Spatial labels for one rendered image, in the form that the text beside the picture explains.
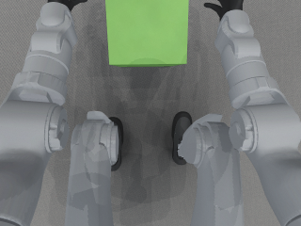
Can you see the robot left forearm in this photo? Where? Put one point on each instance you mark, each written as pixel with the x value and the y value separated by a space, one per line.
pixel 48 59

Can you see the robot right shin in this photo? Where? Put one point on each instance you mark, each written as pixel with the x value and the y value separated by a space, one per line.
pixel 182 147

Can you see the robot right forearm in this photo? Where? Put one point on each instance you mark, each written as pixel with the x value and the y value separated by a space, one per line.
pixel 243 63

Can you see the right robot hand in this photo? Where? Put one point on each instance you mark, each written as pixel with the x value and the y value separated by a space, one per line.
pixel 227 5

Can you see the right robot upper arm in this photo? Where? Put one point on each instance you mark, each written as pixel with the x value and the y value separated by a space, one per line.
pixel 269 134

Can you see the carton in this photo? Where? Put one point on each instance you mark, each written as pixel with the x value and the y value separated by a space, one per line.
pixel 147 33

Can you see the left robot hand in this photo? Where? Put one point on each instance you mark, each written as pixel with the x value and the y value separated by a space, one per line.
pixel 69 3

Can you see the robot left shin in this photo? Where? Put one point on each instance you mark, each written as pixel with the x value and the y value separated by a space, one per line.
pixel 91 115

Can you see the robot shin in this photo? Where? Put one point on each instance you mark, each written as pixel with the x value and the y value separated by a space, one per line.
pixel 182 147
pixel 91 115

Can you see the left robot upper arm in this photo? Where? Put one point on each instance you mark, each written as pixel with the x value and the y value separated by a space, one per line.
pixel 30 132

